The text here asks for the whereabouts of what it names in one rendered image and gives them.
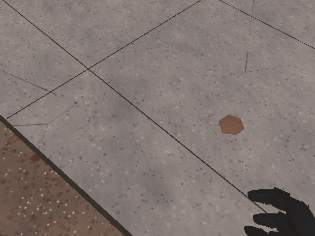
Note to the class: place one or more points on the robot right hand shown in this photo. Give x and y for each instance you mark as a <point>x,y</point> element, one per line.
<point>298,220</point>

